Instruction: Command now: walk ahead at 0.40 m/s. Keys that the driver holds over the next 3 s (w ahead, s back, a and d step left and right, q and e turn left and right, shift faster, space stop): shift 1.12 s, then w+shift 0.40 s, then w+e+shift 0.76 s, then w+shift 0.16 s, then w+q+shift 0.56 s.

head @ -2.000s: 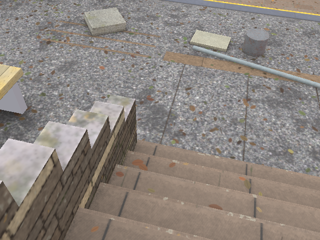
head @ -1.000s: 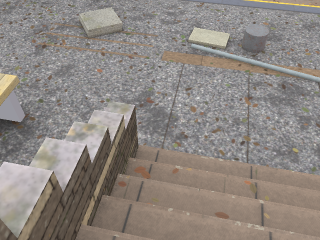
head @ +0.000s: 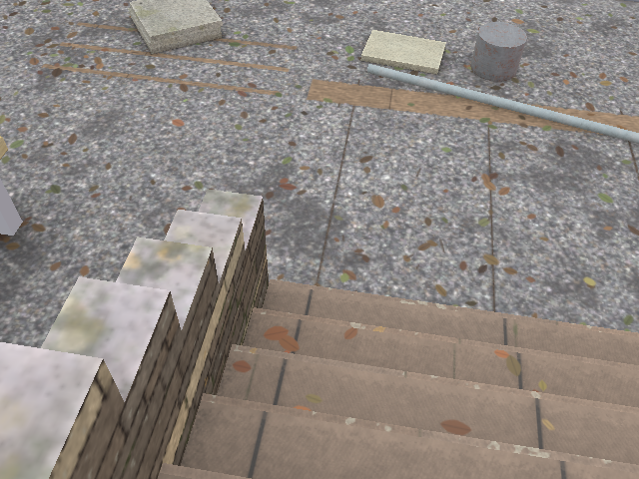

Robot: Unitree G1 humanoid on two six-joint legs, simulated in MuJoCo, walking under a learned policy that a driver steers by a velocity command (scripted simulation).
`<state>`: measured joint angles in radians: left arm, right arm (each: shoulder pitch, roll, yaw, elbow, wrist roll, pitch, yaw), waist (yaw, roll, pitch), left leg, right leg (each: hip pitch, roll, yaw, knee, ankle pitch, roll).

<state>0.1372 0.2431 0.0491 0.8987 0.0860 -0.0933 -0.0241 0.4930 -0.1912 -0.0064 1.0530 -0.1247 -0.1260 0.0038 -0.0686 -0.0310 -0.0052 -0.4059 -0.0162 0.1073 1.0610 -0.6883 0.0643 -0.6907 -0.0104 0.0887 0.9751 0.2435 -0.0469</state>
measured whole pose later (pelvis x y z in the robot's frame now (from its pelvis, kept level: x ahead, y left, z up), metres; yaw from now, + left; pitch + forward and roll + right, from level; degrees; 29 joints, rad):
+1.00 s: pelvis +0.18 +0.07 -0.10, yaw -2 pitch +1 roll +0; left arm 0.28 0.23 0.05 1.04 0.00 -0.02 -0.08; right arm 0.16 -0.22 0.01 1.06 0.00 -0.06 0.11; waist 0.02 0.00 0.02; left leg -0.29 -0.02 0.03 0.50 -0.23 0.03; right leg -0.18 0.00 0.05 0.50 -0.33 0.01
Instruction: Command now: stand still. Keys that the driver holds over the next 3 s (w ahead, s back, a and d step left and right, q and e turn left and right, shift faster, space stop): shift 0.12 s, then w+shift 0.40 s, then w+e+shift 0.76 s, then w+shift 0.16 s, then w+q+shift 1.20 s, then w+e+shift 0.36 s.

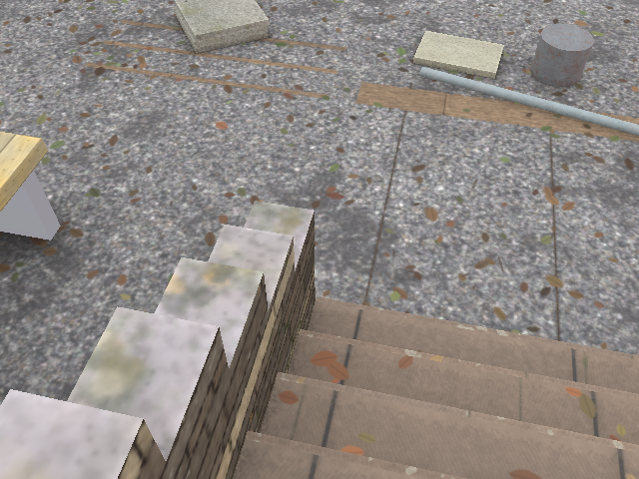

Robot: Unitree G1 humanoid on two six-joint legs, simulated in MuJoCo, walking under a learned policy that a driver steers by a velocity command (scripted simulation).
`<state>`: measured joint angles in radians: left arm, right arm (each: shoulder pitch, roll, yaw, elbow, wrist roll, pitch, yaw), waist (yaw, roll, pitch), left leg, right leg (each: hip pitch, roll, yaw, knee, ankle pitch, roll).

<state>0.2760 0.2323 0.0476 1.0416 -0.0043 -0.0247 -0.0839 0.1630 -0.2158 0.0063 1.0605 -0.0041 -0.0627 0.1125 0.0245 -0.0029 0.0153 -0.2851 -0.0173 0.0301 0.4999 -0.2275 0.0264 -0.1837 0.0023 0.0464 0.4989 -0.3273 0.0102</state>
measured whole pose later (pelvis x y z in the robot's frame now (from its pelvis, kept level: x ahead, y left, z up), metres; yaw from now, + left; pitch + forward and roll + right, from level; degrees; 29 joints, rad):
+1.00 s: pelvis +0.31 +0.04 -0.23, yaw -19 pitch +1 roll -1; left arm 0.43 0.19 0.01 0.95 0.02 -0.03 0.01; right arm 0.10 -0.13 -0.02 0.90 -0.08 -0.05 -0.01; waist 0.05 -0.01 0.03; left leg -0.89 0.11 -0.12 1.34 -0.14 -0.04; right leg -0.32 0.23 0.01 0.91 -0.60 -0.19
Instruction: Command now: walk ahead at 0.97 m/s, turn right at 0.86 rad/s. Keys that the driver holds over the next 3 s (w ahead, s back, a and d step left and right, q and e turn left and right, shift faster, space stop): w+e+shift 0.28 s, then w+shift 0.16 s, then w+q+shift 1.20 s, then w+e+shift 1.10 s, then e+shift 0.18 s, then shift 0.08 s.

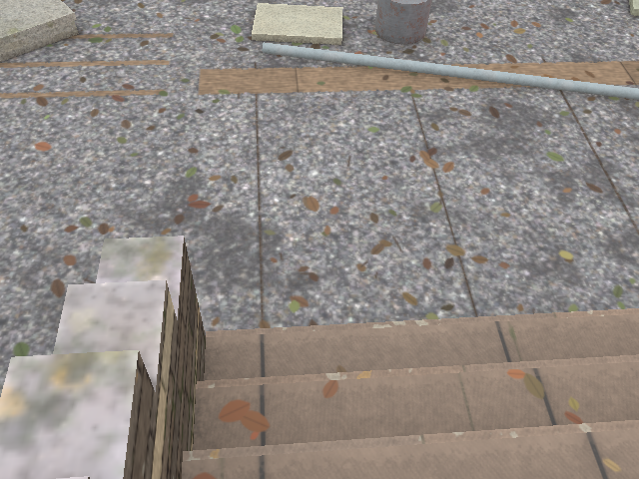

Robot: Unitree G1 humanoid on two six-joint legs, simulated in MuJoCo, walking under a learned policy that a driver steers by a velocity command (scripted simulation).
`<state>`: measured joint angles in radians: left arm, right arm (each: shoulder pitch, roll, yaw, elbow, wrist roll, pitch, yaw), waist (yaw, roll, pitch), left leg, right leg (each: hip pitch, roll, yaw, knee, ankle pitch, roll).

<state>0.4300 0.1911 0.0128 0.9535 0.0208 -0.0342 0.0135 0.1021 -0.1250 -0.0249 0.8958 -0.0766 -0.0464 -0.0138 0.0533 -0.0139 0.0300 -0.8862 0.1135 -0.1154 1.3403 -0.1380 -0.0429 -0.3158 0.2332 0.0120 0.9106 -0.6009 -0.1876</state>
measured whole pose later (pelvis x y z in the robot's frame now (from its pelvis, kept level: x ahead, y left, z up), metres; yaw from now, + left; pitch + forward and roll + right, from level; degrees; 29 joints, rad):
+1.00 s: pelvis +0.70 -0.18 -0.40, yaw -5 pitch -4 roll -3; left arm 0.42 0.23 0.06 1.04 0.02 -0.11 0.01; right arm 0.13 -0.26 -0.07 0.81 -0.02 0.00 0.05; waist 0.00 -0.01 0.02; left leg -0.61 0.03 0.11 0.83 0.48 0.12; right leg -0.15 -0.13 -0.29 1.17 -0.90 0.04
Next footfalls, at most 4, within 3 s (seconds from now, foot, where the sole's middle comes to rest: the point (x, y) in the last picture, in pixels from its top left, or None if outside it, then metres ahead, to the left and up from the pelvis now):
0.22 left None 0.26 0.18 -0.89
0.64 right None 0.58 -0.27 -1.06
1.06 left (387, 408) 0.85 -0.17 -1.24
1.48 right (417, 347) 1.17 -0.30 -1.41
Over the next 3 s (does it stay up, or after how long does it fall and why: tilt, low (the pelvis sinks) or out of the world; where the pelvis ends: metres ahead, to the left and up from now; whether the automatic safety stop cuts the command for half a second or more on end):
stays up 2.32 0.23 -0.82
